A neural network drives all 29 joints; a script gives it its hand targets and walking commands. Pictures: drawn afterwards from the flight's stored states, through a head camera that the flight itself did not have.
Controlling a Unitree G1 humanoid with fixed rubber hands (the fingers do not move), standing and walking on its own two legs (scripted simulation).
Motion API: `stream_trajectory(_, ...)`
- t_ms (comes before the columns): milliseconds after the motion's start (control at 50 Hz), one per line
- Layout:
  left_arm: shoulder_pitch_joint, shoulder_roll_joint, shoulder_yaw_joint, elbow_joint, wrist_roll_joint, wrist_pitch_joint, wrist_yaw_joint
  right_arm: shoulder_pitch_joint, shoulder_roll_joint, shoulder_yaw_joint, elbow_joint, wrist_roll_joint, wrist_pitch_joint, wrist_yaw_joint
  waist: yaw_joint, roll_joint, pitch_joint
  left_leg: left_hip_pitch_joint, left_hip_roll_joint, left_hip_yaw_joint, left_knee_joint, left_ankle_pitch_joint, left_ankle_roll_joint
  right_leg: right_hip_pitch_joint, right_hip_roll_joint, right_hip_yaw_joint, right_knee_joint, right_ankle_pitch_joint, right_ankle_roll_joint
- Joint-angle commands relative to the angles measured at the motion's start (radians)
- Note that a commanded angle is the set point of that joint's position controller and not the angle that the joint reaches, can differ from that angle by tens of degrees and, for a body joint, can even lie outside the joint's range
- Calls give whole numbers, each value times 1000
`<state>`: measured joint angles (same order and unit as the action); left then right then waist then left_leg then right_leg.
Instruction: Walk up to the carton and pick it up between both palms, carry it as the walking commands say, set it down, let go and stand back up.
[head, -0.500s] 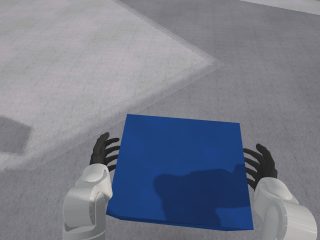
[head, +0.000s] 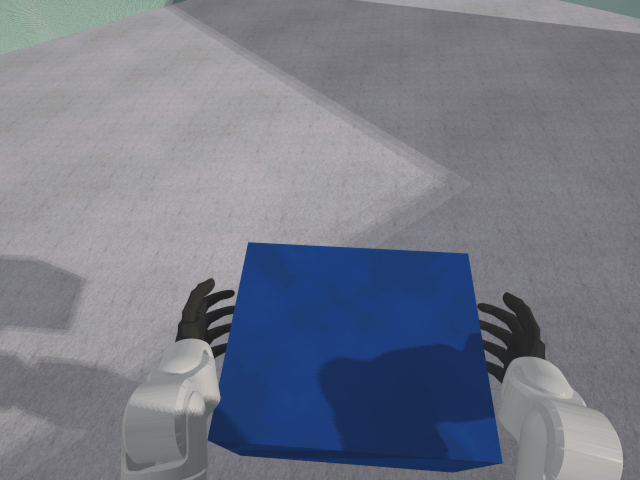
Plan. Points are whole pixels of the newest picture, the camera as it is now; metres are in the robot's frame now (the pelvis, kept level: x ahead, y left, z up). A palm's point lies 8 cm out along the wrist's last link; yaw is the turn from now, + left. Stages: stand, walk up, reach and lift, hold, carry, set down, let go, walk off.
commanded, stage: carry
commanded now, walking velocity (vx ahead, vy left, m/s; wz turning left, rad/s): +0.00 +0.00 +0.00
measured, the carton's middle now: (350, 357) +0.28 -0.02 +0.01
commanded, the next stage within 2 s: none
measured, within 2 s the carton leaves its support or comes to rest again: neither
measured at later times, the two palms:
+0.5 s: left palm (279, 182) +0.60 +0.09 +0.03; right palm (474, 159) +0.62 -0.26 +0.04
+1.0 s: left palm (339, 75) +1.10 -0.04 -0.01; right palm (470, 54) +1.10 -0.38 +0.01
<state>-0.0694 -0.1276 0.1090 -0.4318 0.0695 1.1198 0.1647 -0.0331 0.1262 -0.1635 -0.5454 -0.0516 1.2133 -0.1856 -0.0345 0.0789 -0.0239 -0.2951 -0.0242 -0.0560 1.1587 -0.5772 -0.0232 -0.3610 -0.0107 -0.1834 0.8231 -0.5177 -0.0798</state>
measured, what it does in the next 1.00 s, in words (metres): walks ahead: left foot, then right foot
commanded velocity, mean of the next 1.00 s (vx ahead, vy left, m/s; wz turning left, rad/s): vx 0.00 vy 0.00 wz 0.00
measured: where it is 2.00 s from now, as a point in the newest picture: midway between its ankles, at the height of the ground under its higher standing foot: (400, 190)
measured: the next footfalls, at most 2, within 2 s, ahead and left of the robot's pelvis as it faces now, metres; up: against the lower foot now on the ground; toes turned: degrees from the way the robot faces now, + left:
left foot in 0.08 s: +0.04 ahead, +0.10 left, +0.00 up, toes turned -1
right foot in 0.30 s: +0.23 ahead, -0.11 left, +0.00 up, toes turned -7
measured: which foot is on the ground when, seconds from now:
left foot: up 0.00-0.06, down 0.08-0.30, up 0.32-0.52, down 0.54-0.82, up 0.84-1.00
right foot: down 0.00-0.14, up 0.16-0.28, down 0.30-0.58, up 0.60-0.78, down 0.80-1.00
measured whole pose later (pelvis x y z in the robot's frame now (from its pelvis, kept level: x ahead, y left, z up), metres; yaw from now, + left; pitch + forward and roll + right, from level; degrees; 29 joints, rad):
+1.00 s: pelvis +0.83 -0.20 -0.02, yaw +2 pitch +6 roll -1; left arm -0.05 -0.13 0.11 -0.25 0.13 0.87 0.14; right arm -0.09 0.13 -0.18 -0.31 -0.06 0.87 -0.12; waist -0.05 0.01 0.12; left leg -0.48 -0.08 -0.06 1.33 -0.61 -0.03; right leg -0.52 0.04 -0.08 0.95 -0.55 -0.07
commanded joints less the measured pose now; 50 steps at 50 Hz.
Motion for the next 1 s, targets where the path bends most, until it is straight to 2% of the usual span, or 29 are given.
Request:
stream_trajectory(0, -447, -866, -676, -196, -339, 25, -224, -561, 847, 801, -72, 412, -37, 267, 55, -292, -198, -265, 8, 105, -511, 106, -8, 367, -238, 307, -209, 1554, -131)
stream_trajectory(40, -497, -855, -716, -238, -394, 38, -228, -447, 856, 748, -28, 371, -41, 261, -13, -145, -399, 156, 35, 44, -732, 717, 26, 260, -164, 147, 94, 1535, -29)
stream_trajectory(60, -484, -834, -712, -260, -406, 44, -221, -432, 839, 722, -59, 367, -49, 246, -11, 136, -527, 501, 166, -152, -528, 1588, 117, -27, -58, 102, 310, 964, 44)
stream_trajectory(80, -528, -860, -742, -304, -415, 42, -220, -443, 851, 722, -69, 370, -58, 238, -1, 394, -487, 707, 348, -297, -461, 2280, 252, -317, 89, 104, 414, -109, 99)
stream_trajectory(180, -454, -828, -711, -224, -402, 54, -232, -384, 820, 717, -58, 330, -50, 214, -34, 205, -210, 885, 240, -221, -430, 1936, 131, -849, 72, 82, 314, -390, 36)
stream_trajectory(220, -320, -811, -679, -152, -388, 51, -240, -472, 790, 733, -111, 328, -63, 212, 54, 43, -326, 505, 143, 4, -211, 1884, 38, -266, 78, 23, -203, -27, 39)
stream_trajectory(240, -296, -817, -656, -112, -387, 52, -245, -479, 776, 727, -110, 325, -63, 206, 120, -119, -501, 132, 124, 115, 37, 1551, -33, 321, -13, 95, -307, 794, 5)
stream_trajectory(260, -307, -797, -633, -132, -390, 39, -237, -527, 789, 769, -163, 350, -68, 208, 91, -449, -490, -316, -35, 101, 198, 180, -63, 695, -214, 392, -193, 1790, -92)
stream_trajectory(280, -291, -791, -621, -93, -367, 27, -236, -529, 796, 802, -147, 363, -58, 215, 83, -591, -474, -414, -74, -23, 308, -46, -20, 759, -303, 539, -165, 2239, -146)
stream_trajectory(360, -357, -836, -588, -144, -289, 5, -214, -663, 835, 855, -174, 441, -52, 257, 78, -210, -84, -529, 0, 15, 169, -96, -15, 418, -214, 578, -304, 1615, -132)
stream_trajectory(400, -438, -879, -673, -216, -353, -9, -217, -577, 892, 819, -120, 425, -71, 258, 93, -300, -91, -723, -16, 102, 141, -80, 1, 608, -217, 506, -216, 1804, -85)
stream_trajectory(500, -410, -709, -618, -104, -342, -48, -231, -346, 730, 613, 148, 249, -142, 233, 17, -38, -319, -7, -185, 332, -465, 438, 26, 350, -82, 205, 111, 2056, 63)
stream_trajectory(520, -477, -701, -646, -170, -372, -64, -230, -334, 727, 594, 112, 246, -168, 229, -59, 132, -472, 476, 1, 40, -520, 1110, 190, -15, -30, 166, 553, 1750, 171)
stream_trajectory(540, -566, -821, -799, -449, -496, -62, -230, -329, 831, 696, -117, 337, -174, 214, -90, 480, -560, 913, 341, -470, -444, 2068, 474, -546, 233, 207, 1112, 38, 231)
stream_trajectory(560, -547, -902, -853, -454, -518, -59, -255, -341, 925, 732, -116, 347, -176, 215, -67, 470, -566, 965, 454, -633, -397, 1946, 521, -696, 162, 456, 1248, -505, 174)
stream_trajectory(580, -573, -856, -827, -398, -507, -70, -266, -324, 891, 707, -52, 305, -184, 214, -91, 356, -424, 910, 424, -669, -370, 1700, 499, -914, 142, 577, 1315, -639, 117)
stream_trajectory(620, -400, -666, -590, 102, -330, -140, -273, -272, 663, 538, 269, 137, -238, 212, -68, -9, -272, 827, 330, -554, -382, 1558, 320, -1085, 139, 463, 1127, -697, 11)
stream_trajectory(640, -374, -846, -730, -245, -466, -121, -264, -326, 857, 742, -81, 298, -225, 186, -85, -95, -192, 797, 340, -532, -413, 1521, 248, -1149, 117, 421, 1014, -822, 17)
stream_trajectory(680, -153, -685, -515, 172, -268, -167, -269, -305, 682, 680, 133, 224, -244, 222, -35, -170, -259, 641, 263, -336, -455, 1413, 168, -923, 66, 286, 640, -601, 19)
stream_trajectory(700, -214, -740, -555, -2, -307, -190, -266, -347, 764, 777, -1, 291, -260, 224, -12, -205, -279, 452, 239, -197, -395, 1316, 119, -631, 28, 240, 289, -409, 32)
stream_trajectory(720, -197, -758, -545, -101, -315, -213, -259, -489, 775, 833, -176, 343, -278, 226, 69, -283, -454, 188, 137, 13, -159, 1251, 24, -67, 29, 168, -155, -17, 31)
stream_trajectory(740, -113, -729, -493, 101, -242, -223, -263, -468, 685, 796, -58, 313, -286, 242, 132, -383, -531, -109, 18, 115, 14, 727, -11, 396, 42, 121, -338, 717, 19)
stream_trajectory(760, -182, -885, -634, -250, -379, -245, -242, -579, 824, 965, -409, 483, -306, 235, 108, -422, -552, -254, -70, 96, 167, 54, -52, 556, -54, 262, -224, 1217, -13)
stream_trajectory(800, -311, -846, -630, -383, -344, -253, -226, -604, 867, 987, -441, 508, -281, 254, 50, -464, -592, -199, -158, -69, 432, -18, -37, 571, -273, 695, -205, 1953, -174)
stream_trajectory(840, -255, -751, -570, -247, -246, -198, -189, -407, 790, 894, -148, 411, -209, 264, 71, -359, -523, -290, -74, -53, 333, 17, 0, 475, -266, 709, -267, 1465, -205)
stream_trajectory(860, -161, -604, -444, 40, -139, -207, -191, -329, 644, 738, 130, 311, -219, 277, 73, -313, -531, -311, -44, -43, 318, 3, 2, 517, -259, 672, -215, 1448, -212)
stream_trajectory(900, -186, -637, -547, -103, -171, -256, -193, -233, 690, 744, 140, 327, -266, 297, 97, -266, -609, -463, -14, -30, 213, -48, -12, 708, -284, 677, -101, 1644, -276)
stream_trajectory(920, -133, -504, -379, 248, -35, -308, -210, -185, 533, 543, 491, 179, -329, 314, 103, -226, -590, -472, -6, -7, 102, -63, -4, 714, -289, 634, -85, 1736, -267)
stream_trajectory(980, -301, -705, -605, -132, -226, -388, -224, -310, 676, 668, 124, 288, -443, 305, 95, -164, -471, -447, -28, 92, -208, -9, 5, 664, -203, 491, -58, 1854, -145)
